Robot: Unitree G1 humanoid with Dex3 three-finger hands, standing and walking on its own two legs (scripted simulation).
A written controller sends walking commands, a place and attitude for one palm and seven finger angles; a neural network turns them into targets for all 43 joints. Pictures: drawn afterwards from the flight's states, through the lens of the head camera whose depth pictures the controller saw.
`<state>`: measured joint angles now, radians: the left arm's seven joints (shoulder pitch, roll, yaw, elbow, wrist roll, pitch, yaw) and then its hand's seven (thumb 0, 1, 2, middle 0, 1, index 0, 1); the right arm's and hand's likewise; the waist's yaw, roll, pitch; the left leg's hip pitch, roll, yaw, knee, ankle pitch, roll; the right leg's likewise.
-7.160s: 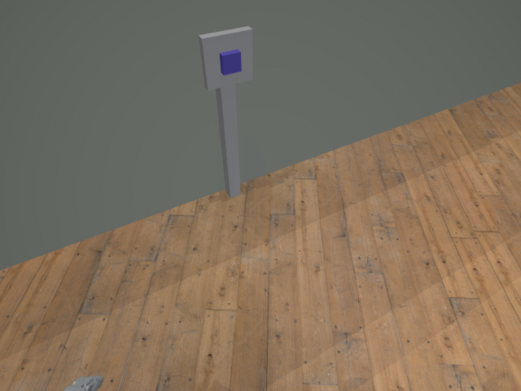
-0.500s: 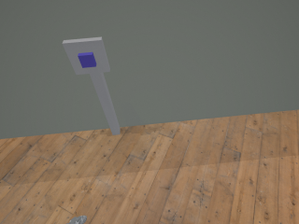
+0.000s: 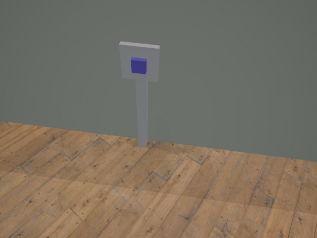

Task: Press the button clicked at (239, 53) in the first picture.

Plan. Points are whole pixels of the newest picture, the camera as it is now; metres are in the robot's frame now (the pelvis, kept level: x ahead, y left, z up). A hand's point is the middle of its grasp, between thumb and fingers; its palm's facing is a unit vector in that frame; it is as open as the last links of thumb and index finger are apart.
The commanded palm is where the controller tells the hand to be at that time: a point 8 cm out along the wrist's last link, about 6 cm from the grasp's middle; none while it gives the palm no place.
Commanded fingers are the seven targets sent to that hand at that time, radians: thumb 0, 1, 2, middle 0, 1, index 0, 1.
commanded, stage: take the last steps up to it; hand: left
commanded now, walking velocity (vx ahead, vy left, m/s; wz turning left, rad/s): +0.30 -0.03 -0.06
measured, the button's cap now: (139, 65) +0.83 +0.20 -0.03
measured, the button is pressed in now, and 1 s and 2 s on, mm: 0 0 0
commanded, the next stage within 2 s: come to a stop and stand still in 0.74 s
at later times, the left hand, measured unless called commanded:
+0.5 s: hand (118, 187) +0.29 +0.17 -0.16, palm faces -0.10 -0.98 -0.18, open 7.4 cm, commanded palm none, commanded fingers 0.00 0.90 0.90 -0.20 -0.30 -0.20 -0.30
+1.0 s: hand (119, 189) +0.30 +0.17 -0.19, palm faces +0.04 -0.99 -0.15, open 7.3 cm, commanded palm none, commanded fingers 0.00 0.90 0.90 -0.20 -0.30 -0.20 -0.30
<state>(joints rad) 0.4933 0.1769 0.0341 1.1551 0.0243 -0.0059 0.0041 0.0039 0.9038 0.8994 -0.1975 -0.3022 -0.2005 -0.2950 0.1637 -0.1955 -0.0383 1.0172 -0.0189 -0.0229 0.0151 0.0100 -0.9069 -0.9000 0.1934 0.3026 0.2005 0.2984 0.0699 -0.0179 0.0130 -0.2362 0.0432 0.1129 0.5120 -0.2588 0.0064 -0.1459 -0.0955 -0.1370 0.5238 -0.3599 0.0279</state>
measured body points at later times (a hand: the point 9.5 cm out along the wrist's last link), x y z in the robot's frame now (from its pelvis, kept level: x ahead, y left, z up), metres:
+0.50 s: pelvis +0.16 +0.00 -0.01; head +0.18 -0.01 +0.44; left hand +0.30 +0.22 -0.15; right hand +0.01 -0.18 -0.15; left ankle +0.01 +0.10 -0.73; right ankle +0.28 -0.12 -0.71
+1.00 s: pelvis +0.31 +0.00 +0.00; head +0.31 +0.02 +0.45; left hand +0.29 +0.22 -0.17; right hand +0.40 -0.24 -0.13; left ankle +0.37 +0.10 -0.73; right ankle +0.29 -0.12 -0.73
